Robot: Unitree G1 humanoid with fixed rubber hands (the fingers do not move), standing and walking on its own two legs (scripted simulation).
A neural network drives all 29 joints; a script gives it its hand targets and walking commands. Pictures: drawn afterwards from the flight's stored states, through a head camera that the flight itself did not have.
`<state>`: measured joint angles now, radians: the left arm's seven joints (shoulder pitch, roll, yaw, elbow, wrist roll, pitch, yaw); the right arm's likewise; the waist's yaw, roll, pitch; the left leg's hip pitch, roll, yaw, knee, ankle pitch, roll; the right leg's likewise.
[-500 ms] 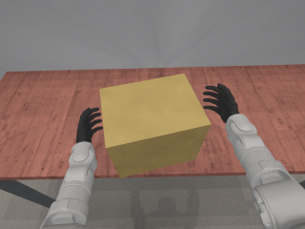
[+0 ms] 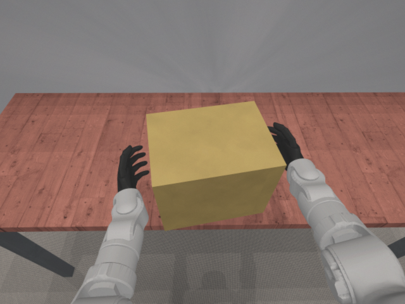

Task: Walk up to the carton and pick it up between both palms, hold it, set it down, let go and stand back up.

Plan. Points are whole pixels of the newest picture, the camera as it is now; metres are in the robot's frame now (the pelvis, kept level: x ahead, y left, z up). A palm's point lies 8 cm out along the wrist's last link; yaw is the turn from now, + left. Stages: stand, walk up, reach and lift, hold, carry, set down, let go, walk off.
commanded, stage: reach and lift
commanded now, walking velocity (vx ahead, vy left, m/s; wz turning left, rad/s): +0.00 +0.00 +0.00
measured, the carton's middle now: (208, 166) +0.42 +0.05 +0.01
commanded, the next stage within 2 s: none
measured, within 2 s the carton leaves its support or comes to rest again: leaves its support in 1.20 s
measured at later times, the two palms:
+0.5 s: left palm (138, 168) +0.38 +0.20 +0.04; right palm (290, 146) +0.47 -0.12 +0.05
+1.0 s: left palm (126, 179) +0.35 +0.22 +0.04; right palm (281, 151) +0.44 -0.10 +0.06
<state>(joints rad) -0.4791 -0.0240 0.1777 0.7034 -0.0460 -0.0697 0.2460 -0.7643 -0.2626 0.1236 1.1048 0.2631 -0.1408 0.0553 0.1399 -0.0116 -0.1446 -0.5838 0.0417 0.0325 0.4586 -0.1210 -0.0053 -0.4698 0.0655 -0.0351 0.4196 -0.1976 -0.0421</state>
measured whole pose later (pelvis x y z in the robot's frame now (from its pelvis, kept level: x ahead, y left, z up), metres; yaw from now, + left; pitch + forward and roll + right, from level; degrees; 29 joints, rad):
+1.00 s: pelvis +0.01 +0.00 +0.00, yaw +0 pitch +16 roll -2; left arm -0.51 -0.07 0.32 0.73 0.06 -0.13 0.22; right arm -0.81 -0.16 -0.04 1.16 0.02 -0.18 0.01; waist 0.14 -0.02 -0.18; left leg -0.59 0.04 0.03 0.40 -0.09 -0.01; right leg -0.47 0.07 -0.03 0.35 -0.17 -0.05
